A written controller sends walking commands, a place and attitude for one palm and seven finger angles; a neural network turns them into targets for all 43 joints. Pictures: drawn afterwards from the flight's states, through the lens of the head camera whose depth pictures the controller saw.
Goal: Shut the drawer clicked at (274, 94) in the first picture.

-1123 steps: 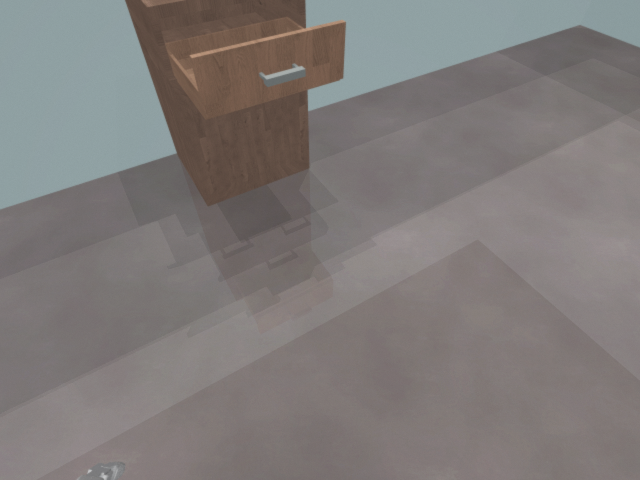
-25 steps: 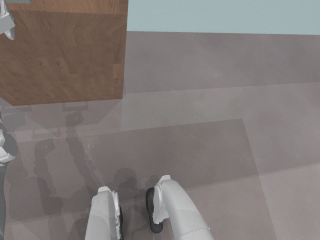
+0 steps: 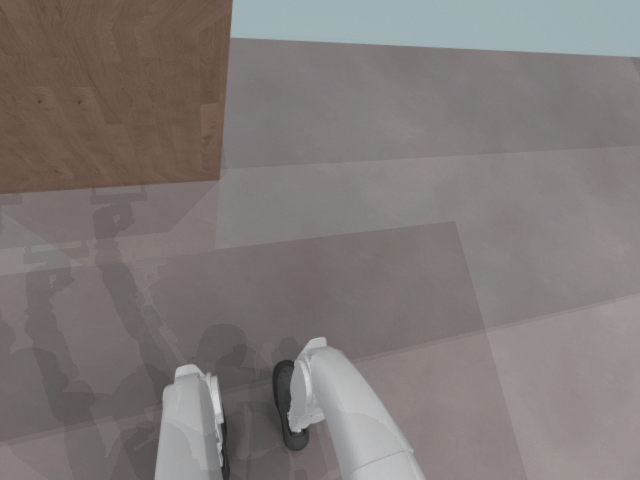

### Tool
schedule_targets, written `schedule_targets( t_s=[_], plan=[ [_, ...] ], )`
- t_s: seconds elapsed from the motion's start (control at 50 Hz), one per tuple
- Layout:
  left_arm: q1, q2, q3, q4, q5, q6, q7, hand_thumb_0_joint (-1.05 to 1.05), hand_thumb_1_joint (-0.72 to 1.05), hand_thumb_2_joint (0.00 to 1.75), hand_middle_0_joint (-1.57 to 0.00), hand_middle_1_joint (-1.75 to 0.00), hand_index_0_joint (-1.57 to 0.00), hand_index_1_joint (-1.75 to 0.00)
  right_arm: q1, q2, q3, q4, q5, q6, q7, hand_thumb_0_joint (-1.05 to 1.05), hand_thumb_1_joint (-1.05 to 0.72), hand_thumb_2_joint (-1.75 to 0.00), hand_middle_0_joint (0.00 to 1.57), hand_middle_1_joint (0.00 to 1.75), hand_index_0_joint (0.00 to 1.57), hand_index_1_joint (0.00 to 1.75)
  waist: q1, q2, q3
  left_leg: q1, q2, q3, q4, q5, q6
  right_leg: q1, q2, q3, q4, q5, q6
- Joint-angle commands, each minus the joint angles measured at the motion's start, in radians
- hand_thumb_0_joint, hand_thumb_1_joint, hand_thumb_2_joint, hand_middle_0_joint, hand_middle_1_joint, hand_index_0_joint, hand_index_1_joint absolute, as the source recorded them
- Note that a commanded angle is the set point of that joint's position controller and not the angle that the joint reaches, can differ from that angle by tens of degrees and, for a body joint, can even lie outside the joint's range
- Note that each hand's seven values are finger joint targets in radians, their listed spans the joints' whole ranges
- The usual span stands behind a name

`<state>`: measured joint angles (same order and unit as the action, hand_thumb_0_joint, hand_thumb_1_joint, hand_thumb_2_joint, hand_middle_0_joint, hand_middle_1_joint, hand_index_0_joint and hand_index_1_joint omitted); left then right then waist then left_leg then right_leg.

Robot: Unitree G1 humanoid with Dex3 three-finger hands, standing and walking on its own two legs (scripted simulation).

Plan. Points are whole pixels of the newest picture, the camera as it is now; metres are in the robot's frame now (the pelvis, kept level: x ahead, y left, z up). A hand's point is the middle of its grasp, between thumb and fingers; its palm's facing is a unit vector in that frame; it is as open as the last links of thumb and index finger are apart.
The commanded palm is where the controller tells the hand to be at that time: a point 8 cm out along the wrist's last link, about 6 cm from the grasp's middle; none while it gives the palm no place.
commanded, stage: pull the fist back off the drawer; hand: left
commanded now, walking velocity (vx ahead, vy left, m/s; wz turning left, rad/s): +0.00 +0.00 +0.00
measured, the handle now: out of the picture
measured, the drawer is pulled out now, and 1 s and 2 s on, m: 0.00 0.00 0.00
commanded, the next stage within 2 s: draw the hand back to the body in 0.64 s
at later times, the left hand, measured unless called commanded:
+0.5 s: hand out of the picture +0.60 +0.25 +0.07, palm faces +0.05 -1.00 -0.02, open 3.1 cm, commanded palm +0.58 +0.25 +0.08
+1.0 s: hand out of the picture +0.52 +0.24 +0.11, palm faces +0.04 -1.00 -0.05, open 3.2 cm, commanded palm +0.48 +0.28 +0.14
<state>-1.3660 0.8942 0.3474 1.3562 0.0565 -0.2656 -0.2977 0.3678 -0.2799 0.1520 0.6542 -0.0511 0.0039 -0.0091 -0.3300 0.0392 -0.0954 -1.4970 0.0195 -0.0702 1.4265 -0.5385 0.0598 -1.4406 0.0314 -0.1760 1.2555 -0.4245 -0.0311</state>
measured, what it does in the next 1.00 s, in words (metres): rises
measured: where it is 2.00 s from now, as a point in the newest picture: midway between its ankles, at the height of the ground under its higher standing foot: (254, 437)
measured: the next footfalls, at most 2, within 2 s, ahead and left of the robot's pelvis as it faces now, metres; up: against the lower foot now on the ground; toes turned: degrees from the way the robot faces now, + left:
none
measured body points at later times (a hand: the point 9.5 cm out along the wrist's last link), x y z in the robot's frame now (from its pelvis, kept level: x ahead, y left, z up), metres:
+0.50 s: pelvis +0.01 +0.01 +0.02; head +0.22 +0.07 +0.41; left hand +0.59 +0.30 +0.08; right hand -0.03 -0.24 -0.07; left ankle +0.04 +0.08 -0.59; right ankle +0.08 -0.11 -0.59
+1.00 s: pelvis +0.07 +0.01 +0.08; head +0.22 +0.04 +0.51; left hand +0.51 +0.29 +0.12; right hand +0.12 -0.25 -0.03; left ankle +0.04 +0.08 -0.59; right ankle +0.08 -0.11 -0.59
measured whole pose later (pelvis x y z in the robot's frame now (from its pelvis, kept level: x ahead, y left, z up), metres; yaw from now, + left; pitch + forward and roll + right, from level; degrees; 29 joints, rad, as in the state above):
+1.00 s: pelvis +0.07 +0.01 +0.08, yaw +1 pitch +26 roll -5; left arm -0.52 0.46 0.39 0.68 -0.17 -0.27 -0.27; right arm 0.36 -0.25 0.05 0.56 0.02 0.09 0.04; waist -0.14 0.04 -0.13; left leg -0.98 0.02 0.01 1.06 -0.53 0.06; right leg -0.97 0.05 -0.07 0.94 -0.42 -0.01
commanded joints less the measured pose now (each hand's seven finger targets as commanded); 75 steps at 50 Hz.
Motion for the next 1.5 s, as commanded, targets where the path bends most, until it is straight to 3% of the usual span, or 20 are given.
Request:
schedule_targets(
  t_s=[0.0,0.04,0.2,0.32,0.52,0.58,0.62,0.7,0.76,0.82,0.9,0.98,1.04,1.1,1.22,1.24,1.28,1.32,1.42,1.48],
  plan=[
    [-0.571,0.139,0.023,-0.246,-0.034,-0.053,0.030,0.00,0.90,0.90,-1.40,-1.60,-1.40,-1.60,0.254,-0.245,-0.073,0.001,-0.003,-0.012,-0.022,0.00,-0.90,-0.90,0.20,0.30,0.20,0.30,-0.088,0.391,-0.554,0.549,0.040,-0.122,-0.212,0.159,-0.019,0.182,0.018,0.106,-0.132,0.026,0.005],
    [-0.572,0.179,0.053,-0.264,-0.030,-0.058,0.030,0.00,0.90,0.90,-1.40,-1.60,-1.40,-1.60,0.265,-0.247,-0.073,-0.005,-0.006,-0.011,-0.021,0.00,-0.90,-0.90,0.20,0.30,0.20,0.30,-0.079,0.395,-0.569,0.565,0.042,-0.128,-0.213,0.188,-0.023,0.194,0.019,0.101,-0.127,0.040,0.004],
    [-0.521,0.153,0.071,-0.262,-0.023,-0.047,0.034,0.00,0.90,0.90,-1.40,-1.60,-1.40,-1.60,0.276,-0.242,-0.086,-0.019,-0.011,0.004,-0.004,0.00,-0.90,-0.90,0.20,0.30,0.20,0.30,-0.060,0.379,-0.571,0.606,0.042,-0.157,-0.228,0.189,-0.037,0.161,0.021,0.087,-0.121,0.042,-0.001],
    [-0.402,0.153,0.119,-0.340,-0.042,-0.059,0.025,0.00,0.90,0.90,-1.40,-1.60,-1.40,-1.60,0.280,-0.235,-0.101,-0.036,-0.009,0.021,0.014,0.00,-0.90,-0.90,0.20,0.30,0.20,0.30,-0.006,0.398,-0.622,0.693,0.045,-0.155,-0.249,0.290,-0.051,0.198,0.024,0.087,-0.133,0.079,-0.007],
    [-0.080,0.097,0.170,-0.405,-0.085,-0.096,0.021,0.00,0.90,0.90,-1.40,-1.60,-1.40,-1.60,0.254,-0.214,-0.124,-0.064,0.002,0.053,0.038,0.00,-0.90,-0.90,0.20,0.30,0.20,0.30,0.076,0.302,-0.613,0.720,0.041,-0.097,-0.273,0.458,-0.051,0.350,0.029,0.099,-0.171,0.160,-0.006],
    [-0.095,0.032,0.134,-0.439,-0.096,-0.118,0.025,0.00,0.90,0.90,-1.40,-1.60,-1.40,-1.60,0.244,-0.208,-0.136,-0.062,0.005,0.061,0.041,0.00,-0.90,-0.90,0.20,0.30,0.20,0.30,0.063,0.279,-0.592,0.732,0.041,-0.090,-0.274,0.484,-0.050,0.356,0.029,0.105,-0.183,0.182,0.001],
    [-0.075,0.075,0.181,-0.440,-0.103,-0.138,0.033,0.00,0.90,0.90,-1.40,-1.60,-1.40,-1.60,0.247,-0.210,-0.139,-0.057,0.004,0.064,0.038,0.00,-0.90,-0.90,0.20,0.30,0.20,0.30,0.073,0.252,-0.589,0.728,0.038,-0.084,-0.269,0.523,-0.047,0.385,0.028,0.108,-0.180,0.216,-0.001],
    [-0.020,0.026,0.159,-0.425,-0.112,-0.161,0.023,0.00,0.90,0.90,-1.40,-1.60,-1.40,-1.60,0.239,-0.200,-0.147,-0.061,0.005,0.077,0.038,0.00,-0.90,-0.90,0.20,0.30,0.20,0.30,0.077,0.224,-0.583,0.727,0.034,-0.065,-0.264,0.583,-0.046,0.429,0.026,0.116,-0.183,0.278,0.003],
    [0.104,-0.003,0.155,-0.575,-0.138,-0.173,0.007,0.00,0.90,0.90,-1.40,-1.60,-1.40,-1.60,0.231,-0.196,-0.162,-0.095,0.016,0.092,0.046,0.00,-0.90,-0.90,0.20,0.30,0.20,0.30,0.140,0.309,-0.705,0.908,0.041,-0.076,-0.298,0.787,-0.076,0.476,0.023,0.113,-0.200,0.341,-0.001],
    [0.353,-0.051,0.149,-0.748,-0.195,-0.124,-0.006,0.00,0.90,0.90,-1.40,-1.60,-1.40,-1.60,0.209,-0.187,-0.179,-0.141,0.041,0.097,0.051,0.00,-0.90,-0.90,0.20,0.30,0.20,0.30,0.189,0.276,-0.783,1.018,0.037,-0.068,-0.354,0.931,-0.081,0.620,0.030,0.113,-0.257,0.451,0.000],
    [0.506,-0.151,0.112,-0.929,-0.261,-0.059,0.023,0.00,0.90,0.90,-1.40,-1.60,-1.40,-1.60,0.161,-0.168,-0.187,-0.164,0.071,0.072,0.041,0.00,-0.90,-0.90,0.20,0.30,0.20,0.30,0.193,0.143,-0.663,0.992,0.029,-0.029,-0.441,0.827,-0.056,0.749,0.029,0.117,-0.351,0.483,0.018],
    [0.572,-0.203,0.093,-0.948,-0.275,-0.081,0.071,0.00,0.90,0.90,-1.40,-1.60,-1.40,-1.60,0.118,-0.152,-0.182,-0.156,0.073,0.038,0.021,0.00,-0.90,-0.90,0.20,0.30,0.20,0.30,0.199,0.106,-0.508,0.941,0.014,0.012,-0.502,0.673,-0.043,0.823,0.023,0.129,-0.399,0.450,0.017],
    [0.664,-0.275,0.025,-1.007,-0.278,-0.114,0.060,0.00,0.90,0.90,-1.40,-1.60,-1.40,-1.60,0.087,-0.139,-0.181,-0.165,0.079,0.018,0.014,0.00,-0.90,-0.90,0.20,0.30,0.20,0.30,0.213,0.159,-0.472,1.028,0.014,0.016,-0.541,0.738,-0.053,0.854,0.019,0.130,-0.423,0.467,0.012],
    [0.789,-0.331,-0.018,-1.004,-0.300,-0.101,0.029,0.00,0.90,0.90,-1.40,-1.60,-1.40,-1.60,0.043,-0.136,-0.181,-0.181,0.090,0.005,0.008,0.00,-0.90,-0.90,0.20,0.30,0.20,0.30,0.224,0.100,-0.387,1.034,0.017,0.012,-0.580,0.713,-0.054,0.886,0.014,0.122,-0.455,0.449,0.011],
    [0.935,-0.327,0.004,-1.127,-0.348,-0.044,0.013,0.00,0.90,0.90,-1.40,-1.60,-1.40,-1.60,-0.045,-0.132,-0.173,-0.237,0.104,-0.026,-0.013,0.00,-0.90,-0.90,0.20,0.30,0.20,0.30,0.264,0.039,-0.328,1.033,0.001,0.022,-0.655,0.616,-0.044,1.012,-0.004,0.126,-0.504,0.456,0.007],
    [0.949,-0.227,-0.013,-1.210,-0.195,0.001,0.146,0.00,0.90,0.90,-1.40,-1.60,-1.40,-1.60,-0.122,-0.117,-0.183,-0.249,0.101,-0.003,-0.024,0.00,-0.90,-0.90,0.20,0.30,0.20,0.30,0.322,0.071,-0.355,1.096,-0.007,0.019,-0.704,0.632,-0.044,1.065,-0.035,0.165,-0.549,0.405,-0.010],
    [1.072,-0.353,-0.084,-1.283,-0.176,0.064,0.262,0.00,0.90,0.90,-1.40,-1.60,-1.40,-1.60,-0.142,-0.097,-0.177,-0.269,0.099,-0.001,-0.039,0.00,-0.90,-0.90,0.20,0.30,0.20,0.30,0.308,0.065,-0.284,1.134,0.004,0.022,-0.759,0.567,-0.049,1.083,-0.039,0.156,-0.598,0.364,-0.005],
    [1.097,-0.340,-0.077,-1.334,-0.162,0.103,0.331,0.00,0.90,0.90,-1.40,-1.60,-1.40,-1.60,-0.174,-0.099,-0.170,-0.266,0.101,-0.001,-0.055,0.00,-0.90,-0.90,0.20,0.30,0.20,0.30,0.303,-0.011,-0.222,1.124,0.004,0.027,-0.803,0.488,-0.036,1.136,-0.037,0.160,-0.639,0.359,-0.004],
    [1.093,-0.336,-0.079,-1.470,-0.136,0.138,0.404,0.00,0.90,0.90,-1.40,-1.60,-1.40,-1.60,-0.235,-0.090,-0.151,-0.246,0.099,-0.028,-0.082,0.00,-0.90,-0.90,0.20,0.30,0.20,0.30,0.316,0.026,-0.148,1.221,-0.001,0.029,-0.906,0.417,-0.031,1.215,-0.040,0.166,-0.732,0.323,-0.005],
    [1.217,-0.383,-0.095,-1.514,-0.133,0.151,0.413,0.00,0.90,0.90,-1.40,-1.60,-1.40,-1.60,-0.251,-0.078,-0.143,-0.234,0.094,-0.054,-0.083,0.00,-0.90,-0.90,0.20,0.30,0.20,0.30,0.335,0.027,-0.108,1.287,0.001,0.031,-0.956,0.481,-0.035,1.265,-0.041,0.157,-0.771,0.365,-0.006]
  ],
)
